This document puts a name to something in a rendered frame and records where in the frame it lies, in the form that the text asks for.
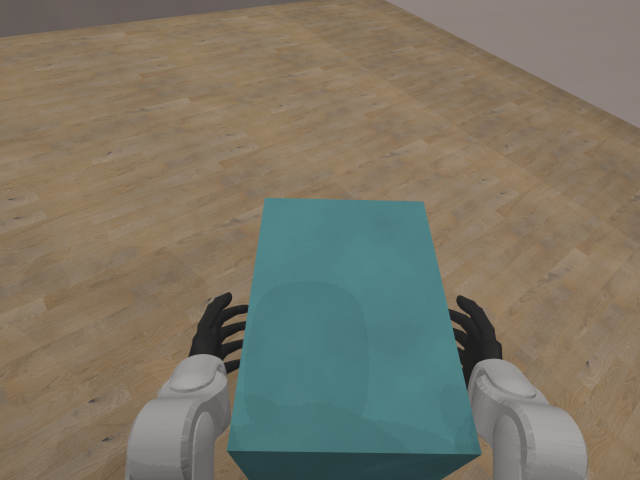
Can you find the right robot hand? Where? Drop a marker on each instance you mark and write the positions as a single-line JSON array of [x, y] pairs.
[[479, 342]]

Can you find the right robot forearm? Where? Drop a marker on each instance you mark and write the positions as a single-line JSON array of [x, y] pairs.
[[530, 439]]

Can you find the left robot hand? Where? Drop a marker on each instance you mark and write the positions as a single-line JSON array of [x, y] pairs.
[[210, 333]]

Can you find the carton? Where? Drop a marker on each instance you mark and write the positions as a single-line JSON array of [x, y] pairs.
[[349, 367]]

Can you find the left robot forearm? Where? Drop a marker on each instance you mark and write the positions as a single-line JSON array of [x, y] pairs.
[[173, 436]]

